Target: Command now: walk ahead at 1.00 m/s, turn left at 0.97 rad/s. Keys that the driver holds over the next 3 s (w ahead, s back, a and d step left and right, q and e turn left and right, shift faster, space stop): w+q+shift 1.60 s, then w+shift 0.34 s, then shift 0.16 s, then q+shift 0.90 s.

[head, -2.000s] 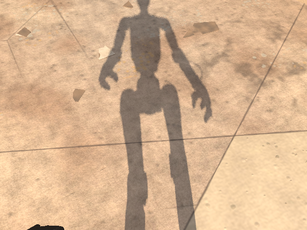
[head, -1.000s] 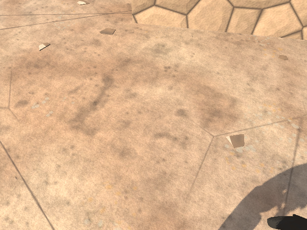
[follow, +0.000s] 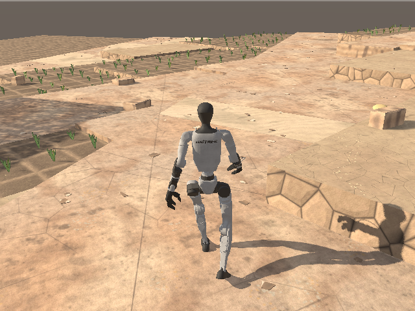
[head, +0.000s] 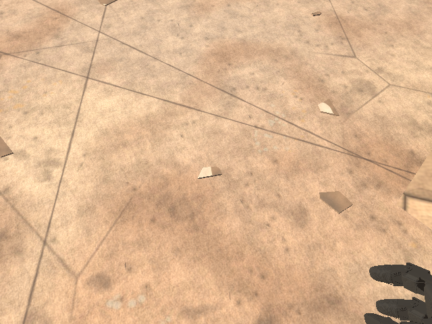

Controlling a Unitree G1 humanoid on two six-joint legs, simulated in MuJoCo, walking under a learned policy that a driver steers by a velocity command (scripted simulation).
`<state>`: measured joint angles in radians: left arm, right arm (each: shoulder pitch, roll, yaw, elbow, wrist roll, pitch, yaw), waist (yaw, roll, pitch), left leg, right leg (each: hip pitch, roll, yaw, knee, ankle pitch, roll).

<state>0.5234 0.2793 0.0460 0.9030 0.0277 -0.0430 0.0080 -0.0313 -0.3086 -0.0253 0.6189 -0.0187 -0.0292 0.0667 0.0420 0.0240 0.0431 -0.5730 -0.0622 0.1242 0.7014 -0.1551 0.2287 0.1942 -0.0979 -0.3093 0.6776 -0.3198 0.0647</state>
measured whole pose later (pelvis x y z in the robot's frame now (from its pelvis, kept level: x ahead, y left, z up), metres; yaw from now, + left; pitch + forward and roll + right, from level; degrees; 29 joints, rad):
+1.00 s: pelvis +0.82 +0.30 +0.02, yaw +59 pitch +0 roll +1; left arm 0.21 0.23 0.00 0.68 0.05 -0.06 0.00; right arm 0.31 -0.32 -0.06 0.78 -0.02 0.00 0.00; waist 0.01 0.01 0.07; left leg -0.30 -0.24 0.02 0.60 -0.29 0.21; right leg -0.43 -0.11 0.07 1.36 -0.40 0.05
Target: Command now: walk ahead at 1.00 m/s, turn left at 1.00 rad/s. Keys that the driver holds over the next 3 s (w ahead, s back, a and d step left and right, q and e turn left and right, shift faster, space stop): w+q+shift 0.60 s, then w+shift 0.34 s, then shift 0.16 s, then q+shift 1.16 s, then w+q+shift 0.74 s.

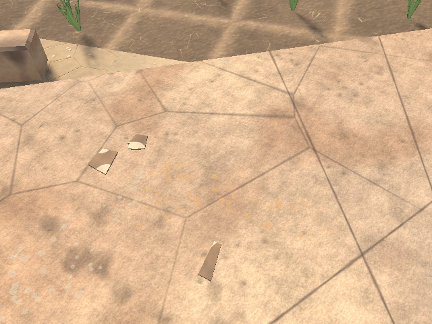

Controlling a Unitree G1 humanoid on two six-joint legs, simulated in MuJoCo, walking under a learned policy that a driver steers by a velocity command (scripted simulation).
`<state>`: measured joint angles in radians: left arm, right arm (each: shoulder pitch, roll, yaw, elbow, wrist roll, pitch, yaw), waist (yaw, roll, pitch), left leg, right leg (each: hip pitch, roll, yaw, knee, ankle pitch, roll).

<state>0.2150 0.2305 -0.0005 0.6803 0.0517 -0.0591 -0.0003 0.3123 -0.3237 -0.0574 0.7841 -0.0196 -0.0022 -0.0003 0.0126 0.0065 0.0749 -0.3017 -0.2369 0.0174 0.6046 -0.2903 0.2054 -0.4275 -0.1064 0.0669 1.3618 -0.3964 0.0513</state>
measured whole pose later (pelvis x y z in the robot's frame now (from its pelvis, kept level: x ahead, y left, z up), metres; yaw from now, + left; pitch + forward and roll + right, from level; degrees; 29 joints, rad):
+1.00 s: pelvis +0.85 +0.25 +0.02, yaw +45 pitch +1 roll +1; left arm 0.08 0.27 0.00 0.64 0.04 -0.04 -0.04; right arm 0.48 -0.28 -0.05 0.89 0.00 -0.09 0.00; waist -0.07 -0.03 0.04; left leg 0.07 -0.19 -0.05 0.22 -0.30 0.17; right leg -0.74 -0.16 -0.02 0.78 -0.02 0.00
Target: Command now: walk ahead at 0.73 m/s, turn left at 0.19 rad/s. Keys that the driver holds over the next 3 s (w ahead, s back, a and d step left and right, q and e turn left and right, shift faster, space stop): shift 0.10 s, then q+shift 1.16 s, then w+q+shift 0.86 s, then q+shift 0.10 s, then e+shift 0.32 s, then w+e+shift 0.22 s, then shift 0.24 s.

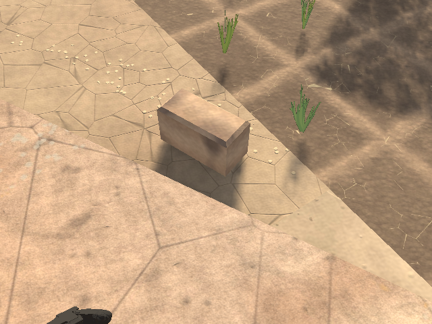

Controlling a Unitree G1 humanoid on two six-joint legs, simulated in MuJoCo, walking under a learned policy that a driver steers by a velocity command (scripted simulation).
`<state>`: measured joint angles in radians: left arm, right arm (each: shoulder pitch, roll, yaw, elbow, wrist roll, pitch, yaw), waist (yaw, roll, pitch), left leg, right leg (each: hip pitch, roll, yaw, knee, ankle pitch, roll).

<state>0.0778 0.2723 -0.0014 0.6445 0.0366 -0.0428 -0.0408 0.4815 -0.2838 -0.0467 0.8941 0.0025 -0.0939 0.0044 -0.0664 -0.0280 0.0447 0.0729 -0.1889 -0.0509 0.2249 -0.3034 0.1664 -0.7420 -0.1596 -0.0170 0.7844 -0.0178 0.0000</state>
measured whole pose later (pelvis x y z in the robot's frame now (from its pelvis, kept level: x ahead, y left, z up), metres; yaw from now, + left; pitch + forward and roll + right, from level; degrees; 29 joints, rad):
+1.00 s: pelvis +0.35 -0.01 +0.00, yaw +44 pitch +3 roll -1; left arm 0.00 0.27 0.08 0.70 -0.01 -0.01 0.01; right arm 0.12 -0.31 -0.12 0.56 0.03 0.07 -0.04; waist -0.02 -0.01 0.04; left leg -0.39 -0.18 -0.32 0.52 -0.14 0.03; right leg -0.39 0.09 0.14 0.61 -0.31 0.04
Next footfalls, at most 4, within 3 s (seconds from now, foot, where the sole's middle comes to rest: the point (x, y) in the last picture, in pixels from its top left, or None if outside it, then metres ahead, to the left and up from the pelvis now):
0.12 right None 0.37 -0.12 -0.77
0.56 left None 0.38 0.11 -0.77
1.02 right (229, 315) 0.49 -0.05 -0.77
1.52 left None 0.22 0.07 -0.77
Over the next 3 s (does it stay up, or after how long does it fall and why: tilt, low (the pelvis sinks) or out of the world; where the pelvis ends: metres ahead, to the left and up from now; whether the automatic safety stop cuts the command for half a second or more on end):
stays up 0.23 0.96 -0.02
